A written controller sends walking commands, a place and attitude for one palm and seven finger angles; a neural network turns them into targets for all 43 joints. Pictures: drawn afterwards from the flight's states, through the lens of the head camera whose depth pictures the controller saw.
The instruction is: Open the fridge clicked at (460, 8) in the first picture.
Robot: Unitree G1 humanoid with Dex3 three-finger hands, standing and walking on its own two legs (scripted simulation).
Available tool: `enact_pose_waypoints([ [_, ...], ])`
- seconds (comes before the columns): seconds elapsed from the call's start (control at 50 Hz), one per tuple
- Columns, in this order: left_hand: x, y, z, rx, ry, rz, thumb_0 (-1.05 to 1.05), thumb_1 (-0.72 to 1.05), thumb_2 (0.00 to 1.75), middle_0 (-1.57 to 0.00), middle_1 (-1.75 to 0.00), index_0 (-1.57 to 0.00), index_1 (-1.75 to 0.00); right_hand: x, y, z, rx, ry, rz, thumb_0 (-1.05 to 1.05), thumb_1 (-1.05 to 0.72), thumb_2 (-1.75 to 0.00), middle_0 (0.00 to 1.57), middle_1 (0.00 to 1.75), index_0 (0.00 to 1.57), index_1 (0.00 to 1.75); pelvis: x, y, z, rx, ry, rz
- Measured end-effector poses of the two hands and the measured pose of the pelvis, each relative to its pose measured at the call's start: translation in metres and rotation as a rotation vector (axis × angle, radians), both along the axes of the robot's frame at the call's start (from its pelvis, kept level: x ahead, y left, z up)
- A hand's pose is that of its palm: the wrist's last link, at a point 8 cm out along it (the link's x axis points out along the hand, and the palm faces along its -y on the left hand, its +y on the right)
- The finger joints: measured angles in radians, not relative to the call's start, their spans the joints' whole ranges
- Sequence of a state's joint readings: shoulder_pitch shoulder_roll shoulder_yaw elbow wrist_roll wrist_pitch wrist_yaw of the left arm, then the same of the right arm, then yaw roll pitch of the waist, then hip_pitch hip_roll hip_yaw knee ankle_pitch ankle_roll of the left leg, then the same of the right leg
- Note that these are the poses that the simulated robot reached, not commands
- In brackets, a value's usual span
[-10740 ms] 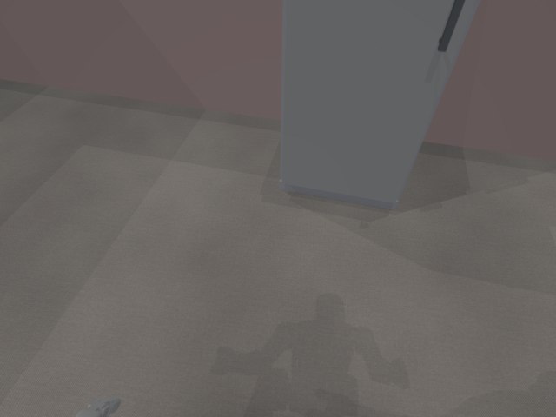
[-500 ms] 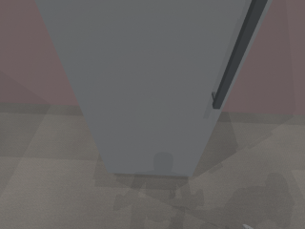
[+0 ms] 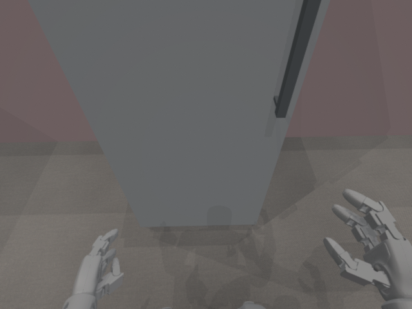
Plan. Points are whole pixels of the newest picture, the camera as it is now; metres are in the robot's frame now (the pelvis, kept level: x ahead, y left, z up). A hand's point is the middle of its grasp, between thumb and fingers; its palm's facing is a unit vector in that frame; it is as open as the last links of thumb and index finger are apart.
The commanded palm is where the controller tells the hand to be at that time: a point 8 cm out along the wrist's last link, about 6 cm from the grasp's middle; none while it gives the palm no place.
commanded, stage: raise the hand to about handle height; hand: right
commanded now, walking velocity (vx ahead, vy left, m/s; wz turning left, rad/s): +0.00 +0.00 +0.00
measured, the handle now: (297, 37) +0.54 -0.16 +0.26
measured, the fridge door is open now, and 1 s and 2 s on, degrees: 0 0 0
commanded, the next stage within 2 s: move the hooked fingers beside the handle in 1.52 s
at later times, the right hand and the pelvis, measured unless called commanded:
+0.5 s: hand (394, 195) +0.26 -0.26 +0.17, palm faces +0.05 +1.00 -0.08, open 12.5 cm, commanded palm +0.22 -0.30 +0.18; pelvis +0.02 -0.02 +0.04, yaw +1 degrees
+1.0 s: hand out of the picture +0.29 -0.28 +0.26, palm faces +0.08 +0.99 -0.11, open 14.0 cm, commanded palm +0.26 -0.32 +0.27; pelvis +0.02 +0.00 +0.05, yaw +0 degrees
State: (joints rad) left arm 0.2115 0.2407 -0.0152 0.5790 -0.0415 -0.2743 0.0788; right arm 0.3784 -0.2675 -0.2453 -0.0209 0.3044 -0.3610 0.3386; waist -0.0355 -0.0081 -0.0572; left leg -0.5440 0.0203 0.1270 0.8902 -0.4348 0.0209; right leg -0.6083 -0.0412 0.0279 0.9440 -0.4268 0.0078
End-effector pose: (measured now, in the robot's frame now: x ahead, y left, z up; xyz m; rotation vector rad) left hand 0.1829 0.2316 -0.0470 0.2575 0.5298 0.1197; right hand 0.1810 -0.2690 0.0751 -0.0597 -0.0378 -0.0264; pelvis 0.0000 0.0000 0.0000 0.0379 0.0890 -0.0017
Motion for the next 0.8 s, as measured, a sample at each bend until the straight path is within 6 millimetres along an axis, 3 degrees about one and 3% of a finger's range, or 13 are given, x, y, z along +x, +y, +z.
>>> enact_pose_waypoints([
  [0.12,-0.022,-0.017,-0.002,-0.066,0.035,0.037,0.02,0.9,0.89,-0.21,-0.3,-0.2,-0.3,0.028,-0.008,0.023,-0.01,0.052,0.048,0.01,-0.28,-0.63,0.25,0.7,0.24,0.7,0.003,-0.005,0.013,-0.005,-0.021,0.016],
  [0.28,-0.033,-0.016,0.003,-0.066,0.048,0.045,0.02,0.9,0.89,-0.21,-0.3,-0.2,-0.3,0.038,-0.025,0.055,-0.015,0.014,-0.003,0.01,-0.09,-0.55,0.26,0.82,0.26,0.82,0.011,-0.012,0.025,-0.012,-0.046,0.026],
  [0.48,-0.008,-0.009,0.026,-0.017,-0.02,0.031,0.02,0.9,0.89,-0.21,-0.3,-0.2,-0.3,0.051,-0.043,0.088,-0.019,-0.027,-0.016,0.01,0.14,-0.45,0.28,0.97,0.27,0.97,0.017,-0.015,0.034,-0.013,-0.099,0.018],
  [0.64,0.016,-0.022,0.043,-0.044,-0.084,-0.015,0.02,0.9,0.89,-0.21,-0.3,-0.2,-0.3,0.063,-0.053,0.123,-0.025,-0.06,-0.02,0.0,0.33,-0.37,0.29,1.09,0.29,1.09,0.019,-0.014,0.041,-0.018,-0.134,0.016],
  [0.8,0.022,-0.033,0.042,-0.083,-0.063,-0.045,0.02,0.9,0.89,-0.21,-0.3,-0.2,-0.3,0.072,-0.057,0.154,-0.044,-0.066,-0.035,0.0,0.46,-0.32,0.3,1.17,0.3,1.18,0.018,-0.01,0.046,-0.022,-0.153,0.011],
])
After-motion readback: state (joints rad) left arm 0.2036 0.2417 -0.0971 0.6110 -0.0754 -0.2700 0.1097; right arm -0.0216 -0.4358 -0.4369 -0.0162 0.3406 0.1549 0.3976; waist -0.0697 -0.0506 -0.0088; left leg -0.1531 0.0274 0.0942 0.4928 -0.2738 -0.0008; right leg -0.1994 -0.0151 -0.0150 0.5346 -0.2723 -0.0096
